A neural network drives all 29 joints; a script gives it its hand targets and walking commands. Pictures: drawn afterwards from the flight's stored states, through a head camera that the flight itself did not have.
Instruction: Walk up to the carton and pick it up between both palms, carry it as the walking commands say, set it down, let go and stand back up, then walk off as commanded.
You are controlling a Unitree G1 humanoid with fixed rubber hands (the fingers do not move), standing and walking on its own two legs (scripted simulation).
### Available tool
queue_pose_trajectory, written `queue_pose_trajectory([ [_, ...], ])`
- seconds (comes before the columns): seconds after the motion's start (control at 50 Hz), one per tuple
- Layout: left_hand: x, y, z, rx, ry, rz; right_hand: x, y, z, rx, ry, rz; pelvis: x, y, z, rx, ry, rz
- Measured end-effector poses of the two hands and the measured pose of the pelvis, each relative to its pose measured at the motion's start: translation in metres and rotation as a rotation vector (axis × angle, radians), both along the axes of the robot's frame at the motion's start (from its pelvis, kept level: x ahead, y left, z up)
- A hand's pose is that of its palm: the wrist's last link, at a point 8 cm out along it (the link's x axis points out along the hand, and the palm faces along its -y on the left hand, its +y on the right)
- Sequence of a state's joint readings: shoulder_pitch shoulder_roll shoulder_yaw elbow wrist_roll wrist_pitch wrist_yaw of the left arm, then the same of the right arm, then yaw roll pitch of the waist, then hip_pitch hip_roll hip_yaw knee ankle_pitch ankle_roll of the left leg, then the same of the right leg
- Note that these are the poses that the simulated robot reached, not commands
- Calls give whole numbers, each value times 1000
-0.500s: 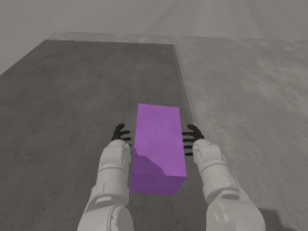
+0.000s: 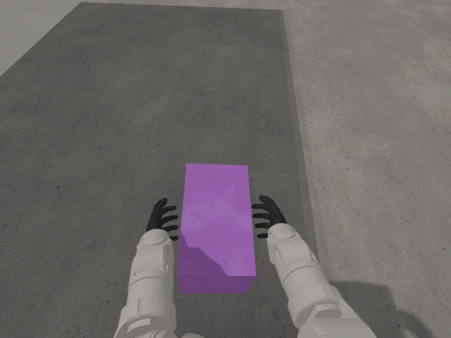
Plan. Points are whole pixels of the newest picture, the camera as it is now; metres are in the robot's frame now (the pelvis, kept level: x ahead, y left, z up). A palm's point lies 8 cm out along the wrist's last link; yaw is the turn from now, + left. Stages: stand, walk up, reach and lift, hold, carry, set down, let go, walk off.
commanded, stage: set down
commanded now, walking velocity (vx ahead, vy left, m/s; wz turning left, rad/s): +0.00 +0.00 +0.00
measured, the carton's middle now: (215, 227) +0.36 +0.11 -0.10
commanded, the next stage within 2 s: none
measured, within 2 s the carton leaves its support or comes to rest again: neither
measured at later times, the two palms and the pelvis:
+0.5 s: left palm (162, 246) +0.30 +0.22 -0.12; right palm (263, 241) +0.35 +0.00 -0.12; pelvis -0.01 +0.02 -0.04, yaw -1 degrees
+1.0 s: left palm (163, 252) +0.31 +0.24 -0.20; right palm (252, 243) +0.37 +0.02 -0.19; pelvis -0.04 +0.01 -0.13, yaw +0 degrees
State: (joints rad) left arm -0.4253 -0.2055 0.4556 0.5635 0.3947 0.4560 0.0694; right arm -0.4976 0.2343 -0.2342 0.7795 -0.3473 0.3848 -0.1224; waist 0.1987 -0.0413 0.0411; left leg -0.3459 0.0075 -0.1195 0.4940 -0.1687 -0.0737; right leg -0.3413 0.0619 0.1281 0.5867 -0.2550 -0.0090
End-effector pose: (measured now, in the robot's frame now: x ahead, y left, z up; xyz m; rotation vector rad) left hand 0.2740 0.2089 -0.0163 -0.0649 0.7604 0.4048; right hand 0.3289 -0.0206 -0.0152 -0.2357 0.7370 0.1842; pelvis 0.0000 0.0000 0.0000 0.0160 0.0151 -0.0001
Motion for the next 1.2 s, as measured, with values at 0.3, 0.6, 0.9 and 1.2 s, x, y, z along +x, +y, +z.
queue_pose_trajectory([
  [0.3, 12, 12, -62, -12, -22, 39, 17, 15, -62, 28, -11, -21, 1, 6, -21, -11, 239, 3],
  [0.6, 26, 19, -120, -23, -48, 66, 27, 24, -117, 54, -30, -87, -23, 20, -60, -11, 431, -5],
  [0.9, 34, 30, -171, -16, -37, 84, 43, 38, -161, 48, -33, -76, -40, 15, -114, -17, 535, 11],
  [1.2, 51, 39, -217, -15, -27, 74, 59, 46, -210, 47, -28, -82, -42, 9, -155, -21, 602, 16],
])
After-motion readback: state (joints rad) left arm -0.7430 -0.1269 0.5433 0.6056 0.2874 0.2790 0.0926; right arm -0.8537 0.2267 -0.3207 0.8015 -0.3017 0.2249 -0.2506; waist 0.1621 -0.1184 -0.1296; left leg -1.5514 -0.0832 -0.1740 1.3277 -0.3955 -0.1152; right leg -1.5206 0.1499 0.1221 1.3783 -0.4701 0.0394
